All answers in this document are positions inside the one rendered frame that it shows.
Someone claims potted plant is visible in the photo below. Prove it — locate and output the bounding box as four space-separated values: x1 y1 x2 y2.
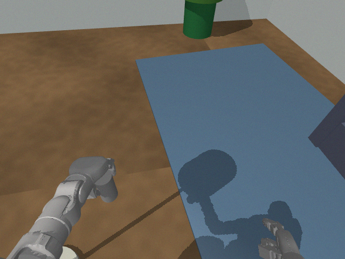
183 0 222 39

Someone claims armchair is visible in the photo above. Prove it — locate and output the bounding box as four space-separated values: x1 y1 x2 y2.
308 94 345 179

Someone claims left robot arm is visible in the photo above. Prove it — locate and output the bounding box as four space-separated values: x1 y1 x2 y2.
6 172 93 259

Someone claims right robot hand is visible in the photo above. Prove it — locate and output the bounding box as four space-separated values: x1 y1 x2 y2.
258 218 300 259

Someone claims left robot hand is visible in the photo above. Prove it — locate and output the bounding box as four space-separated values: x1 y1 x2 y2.
69 156 116 199

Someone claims can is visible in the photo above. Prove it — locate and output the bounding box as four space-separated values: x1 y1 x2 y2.
95 169 118 203

